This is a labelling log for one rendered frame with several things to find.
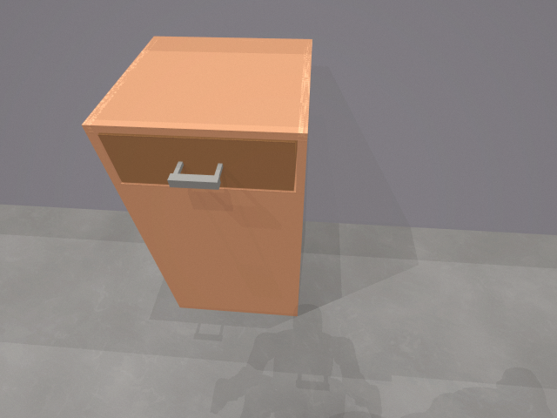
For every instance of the handle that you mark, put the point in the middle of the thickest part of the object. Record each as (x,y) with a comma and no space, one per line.
(193,180)

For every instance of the drawer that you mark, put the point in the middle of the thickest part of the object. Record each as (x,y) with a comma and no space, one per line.
(249,163)

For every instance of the cabinet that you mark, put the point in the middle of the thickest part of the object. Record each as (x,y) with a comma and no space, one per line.
(232,249)

